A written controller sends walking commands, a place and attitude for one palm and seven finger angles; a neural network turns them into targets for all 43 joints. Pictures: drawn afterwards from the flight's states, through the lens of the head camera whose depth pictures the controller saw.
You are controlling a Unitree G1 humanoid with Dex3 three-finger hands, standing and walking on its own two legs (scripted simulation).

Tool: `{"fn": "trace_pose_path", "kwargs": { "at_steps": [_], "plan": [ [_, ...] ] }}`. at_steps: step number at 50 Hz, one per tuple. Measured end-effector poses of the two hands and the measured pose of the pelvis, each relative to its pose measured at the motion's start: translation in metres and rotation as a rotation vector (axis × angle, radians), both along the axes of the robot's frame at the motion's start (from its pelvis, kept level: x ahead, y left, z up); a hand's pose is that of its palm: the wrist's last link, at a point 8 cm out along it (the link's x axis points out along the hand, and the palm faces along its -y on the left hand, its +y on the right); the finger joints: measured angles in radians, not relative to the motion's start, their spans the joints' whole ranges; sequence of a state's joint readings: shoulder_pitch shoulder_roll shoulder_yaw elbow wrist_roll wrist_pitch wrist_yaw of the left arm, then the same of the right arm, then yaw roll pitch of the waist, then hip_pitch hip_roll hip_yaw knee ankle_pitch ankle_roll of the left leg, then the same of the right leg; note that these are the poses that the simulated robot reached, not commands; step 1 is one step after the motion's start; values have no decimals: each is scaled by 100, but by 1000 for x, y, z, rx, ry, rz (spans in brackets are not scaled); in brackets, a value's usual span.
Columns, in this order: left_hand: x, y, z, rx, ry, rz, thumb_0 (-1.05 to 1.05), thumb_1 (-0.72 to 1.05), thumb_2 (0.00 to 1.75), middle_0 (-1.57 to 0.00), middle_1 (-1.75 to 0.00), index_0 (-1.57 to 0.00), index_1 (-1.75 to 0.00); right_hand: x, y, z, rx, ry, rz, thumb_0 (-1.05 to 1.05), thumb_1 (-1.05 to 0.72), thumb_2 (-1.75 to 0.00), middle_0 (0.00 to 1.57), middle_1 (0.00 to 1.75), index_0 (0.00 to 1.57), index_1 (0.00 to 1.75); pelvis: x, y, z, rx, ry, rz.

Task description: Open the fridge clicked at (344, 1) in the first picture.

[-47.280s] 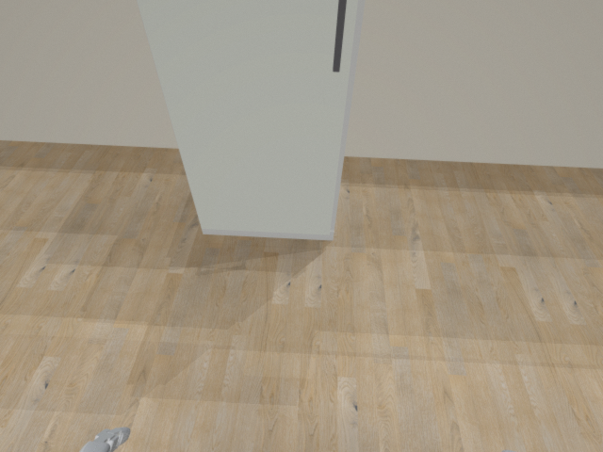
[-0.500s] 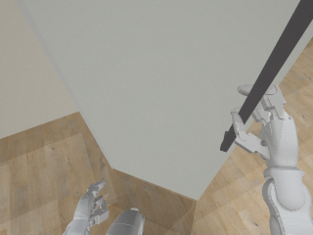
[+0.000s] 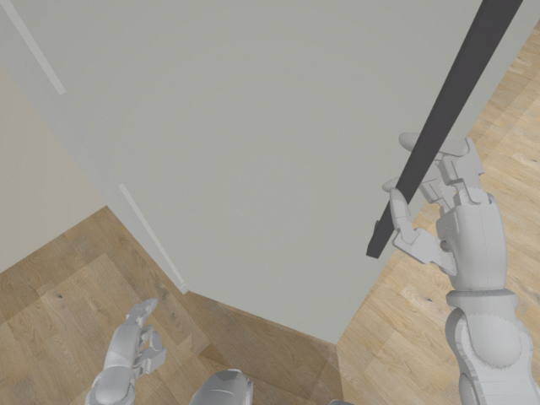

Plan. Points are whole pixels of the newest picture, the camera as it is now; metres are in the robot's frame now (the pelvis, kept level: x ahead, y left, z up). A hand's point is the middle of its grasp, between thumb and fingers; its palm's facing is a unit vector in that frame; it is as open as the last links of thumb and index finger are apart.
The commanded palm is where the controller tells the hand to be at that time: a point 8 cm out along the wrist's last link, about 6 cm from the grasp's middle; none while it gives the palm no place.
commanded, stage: walk backward, drawing the door open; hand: right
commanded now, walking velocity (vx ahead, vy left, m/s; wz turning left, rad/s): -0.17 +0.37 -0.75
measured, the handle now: (443, 103) +0.34 -0.11 +0.29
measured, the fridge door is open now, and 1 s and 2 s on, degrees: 65 77 75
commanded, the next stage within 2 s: stop walking and hold the door back in 0.22 s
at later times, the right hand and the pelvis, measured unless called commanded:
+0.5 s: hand (340, 330) +0.18 -0.04 +0.19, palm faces +0.28 +0.94 -0.20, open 7.4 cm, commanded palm +0.16 -0.10 +0.18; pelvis -0.05 +0.16 +0.01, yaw -21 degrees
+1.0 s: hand (354, 310) +0.19 -0.05 +0.19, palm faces +0.29 +0.94 -0.18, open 7.1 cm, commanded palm +0.16 -0.11 +0.18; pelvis -0.14 +0.17 +0.00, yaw -25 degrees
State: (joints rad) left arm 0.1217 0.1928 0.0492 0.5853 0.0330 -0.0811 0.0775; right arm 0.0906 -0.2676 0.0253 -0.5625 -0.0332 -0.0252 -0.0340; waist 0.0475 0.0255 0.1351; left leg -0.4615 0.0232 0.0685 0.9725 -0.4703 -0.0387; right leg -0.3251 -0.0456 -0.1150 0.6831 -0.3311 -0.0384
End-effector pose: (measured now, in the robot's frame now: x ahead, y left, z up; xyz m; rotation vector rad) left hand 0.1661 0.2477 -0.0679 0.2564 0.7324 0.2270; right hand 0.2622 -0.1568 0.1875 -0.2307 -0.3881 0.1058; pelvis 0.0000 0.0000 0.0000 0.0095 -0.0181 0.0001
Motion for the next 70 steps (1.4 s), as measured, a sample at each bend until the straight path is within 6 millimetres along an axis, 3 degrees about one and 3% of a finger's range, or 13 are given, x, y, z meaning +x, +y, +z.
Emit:
{"fn": "trace_pose_path", "kwargs": {
  "at_steps": [7,13,18,22,29,35,39,45,51,57,63,70],
  "plan": [
    [-5,3,3,-102,55,-173,1,90,90,-21,-29,-20,-30,-35,19,4,29,65,-125,-6,-66,-84,37,134,16,109,-24,58,20,62,4,-100],
    [14,37,-13,-158,23,-259,1,90,90,-21,-30,-20,-30,-72,45,3,11,43,-295,-8,-63,-92,39,135,13,108,-32,118,4,36,13,-158],
    [24,72,-6,-81,29,-283,1,90,90,-21,-30,-20,-30,-101,63,4,30,61,-342,-7,-61,-92,39,135,15,111,-39,142,9,8,3,-271],
    [30,86,5,0,32,-346,1,90,90,-20,-29,-20,-30,-117,72,3,40,38,-350,-8,-58,-93,41,136,19,111,-45,155,10,-3,12,-340],
    [28,74,17,18,-14,-434,1,90,90,-20,-29,-20,-30,-120,73,1,47,8,-368,-10,-56,-91,45,139,23,109,-75,165,3,-6,-23,-379],
    [-4,51,13,-93,8,-516,1,90,90,-20,-29,-20,-30,-118,73,7,59,90,-421,-9,-55,-91,42,136,24,116,-100,182,12,22,-45,-420],
    [-28,51,-3,-130,54,-549,1,90,90,-21,-29,-20,-30,-119,77,8,62,103,-461,-8,-56,-92,41,136,22,116,-111,196,6,15,-40,-420],
    [-67,81,-18,-55,162,-491,1,90,90,-21,-30,-20,-30,-115,73,9,77,127,-440,-8,-55,-92,41,136,24,119,-128,193,9,-3,-38,-435],
    [-102,115,-24,34,186,-363,1,90,90,-21,-30,-20,-30,-105,63,9,78,126,-383,-8,-54,-90,42,136,27,119,-144,170,2,-9,-52,-420],
    [-134,113,-25,-6,240,-314,1,90,90,-20,-29,-20,-30,-98,58,11,91,157,-376,-7,-56,-89,39,136,26,121,-147,165,10,15,-51,-390],
    [-137,101,-29,-52,217,-305,1,90,90,-21,-29,-20,-30,-97,59,8,76,129,-382,-8,-58,-88,39,137,23,119,-144,162,7,10,-47,-381],
    [-117,84,-22,-56,184,-321,1,90,90,-21,-29,-20,-30,-97,57,8,80,126,-355,-8,-58,-86,39,137,23,119,-138,152,11,10,-22,-364]
  ]
}}
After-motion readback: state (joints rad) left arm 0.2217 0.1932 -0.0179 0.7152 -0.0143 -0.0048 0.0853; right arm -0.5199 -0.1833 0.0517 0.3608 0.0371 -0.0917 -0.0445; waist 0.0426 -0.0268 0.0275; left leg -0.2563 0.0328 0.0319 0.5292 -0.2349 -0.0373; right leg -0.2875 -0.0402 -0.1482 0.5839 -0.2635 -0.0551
